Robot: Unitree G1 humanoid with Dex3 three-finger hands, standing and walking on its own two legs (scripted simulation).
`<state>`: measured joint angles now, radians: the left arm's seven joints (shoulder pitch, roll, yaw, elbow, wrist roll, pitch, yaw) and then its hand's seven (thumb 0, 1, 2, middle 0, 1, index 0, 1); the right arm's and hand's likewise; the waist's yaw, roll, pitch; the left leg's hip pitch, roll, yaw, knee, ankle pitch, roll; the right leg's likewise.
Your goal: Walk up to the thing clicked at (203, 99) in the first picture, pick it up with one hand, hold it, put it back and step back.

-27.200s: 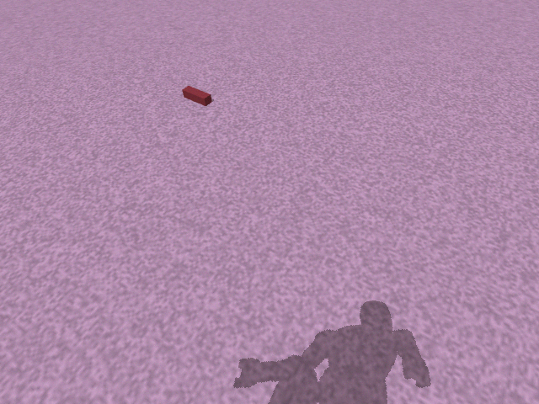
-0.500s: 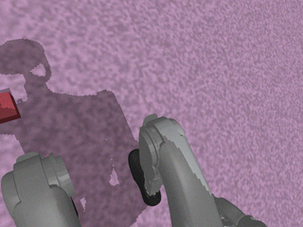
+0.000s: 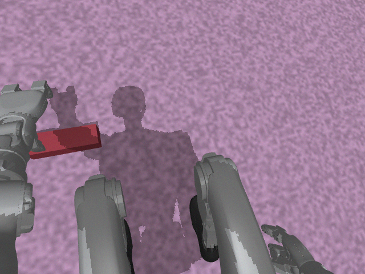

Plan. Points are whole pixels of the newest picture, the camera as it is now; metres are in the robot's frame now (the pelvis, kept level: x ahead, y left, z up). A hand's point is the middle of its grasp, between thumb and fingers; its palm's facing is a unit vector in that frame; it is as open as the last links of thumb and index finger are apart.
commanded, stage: withdraw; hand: left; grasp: from above
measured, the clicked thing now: (64, 141) +0.48 +0.28 -0.33
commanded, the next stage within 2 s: home in 0.24 s
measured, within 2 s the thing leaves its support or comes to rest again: neither
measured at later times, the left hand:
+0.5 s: hand (39, 122) +0.49 +0.29 -0.19, palm faces -0.32 -0.05 -0.95, open 13.4 cm
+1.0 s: hand out of the picture +0.32 +0.26 +0.03, palm faces -0.23 -0.70 -0.68, open 7.6 cm
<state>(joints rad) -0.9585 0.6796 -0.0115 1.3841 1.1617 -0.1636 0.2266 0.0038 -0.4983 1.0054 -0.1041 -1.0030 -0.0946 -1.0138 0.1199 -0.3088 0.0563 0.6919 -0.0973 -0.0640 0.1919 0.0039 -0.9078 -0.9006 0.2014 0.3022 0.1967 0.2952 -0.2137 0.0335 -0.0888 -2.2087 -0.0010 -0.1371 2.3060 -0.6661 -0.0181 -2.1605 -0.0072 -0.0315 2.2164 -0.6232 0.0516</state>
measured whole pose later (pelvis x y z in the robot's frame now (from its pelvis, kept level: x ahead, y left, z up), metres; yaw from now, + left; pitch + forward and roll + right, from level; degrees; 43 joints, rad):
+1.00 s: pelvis +0.01 +0.00 +0.13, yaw +3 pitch +31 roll -5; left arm -0.20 0.42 0.04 0.41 0.48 0.09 0.04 0.01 0.83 0.90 -0.22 -0.32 -0.21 -0.32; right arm 0.07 -0.29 -0.04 0.58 0.02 -0.02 0.05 0.01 -0.91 -0.90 0.20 0.30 0.20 0.29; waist -0.04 0.03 -0.20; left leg -1.78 0.01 -0.09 1.89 -0.65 -0.01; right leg -1.74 -0.03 -0.03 1.82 -0.61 0.04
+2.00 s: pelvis +0.09 +0.01 +0.35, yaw +7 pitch +10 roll -3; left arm 0.50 0.21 0.03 -0.12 -0.05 0.46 0.01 0.02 0.90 0.90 -0.20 -0.30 -0.20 -0.30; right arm 0.27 -0.22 0.03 0.52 0.01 -0.25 -0.18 0.01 -0.90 -0.90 0.20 0.30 0.20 0.30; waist -0.03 0.05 -0.16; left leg -0.69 0.03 -0.06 1.01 -0.49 -0.01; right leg -0.65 -0.03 -0.05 0.94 -0.46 0.03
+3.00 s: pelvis +0.09 +0.01 +0.35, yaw +6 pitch +10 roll -3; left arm 0.50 0.23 0.03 -0.14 -0.05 0.45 0.02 0.02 0.90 0.90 -0.20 -0.30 -0.20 -0.30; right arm 0.29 -0.22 0.03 0.55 0.01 -0.25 -0.19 0.02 -0.90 -0.90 0.21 0.30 0.20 0.30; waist -0.03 0.05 -0.16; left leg -0.69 0.04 -0.06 1.02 -0.50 -0.02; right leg -0.65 -0.02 -0.04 0.95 -0.46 0.03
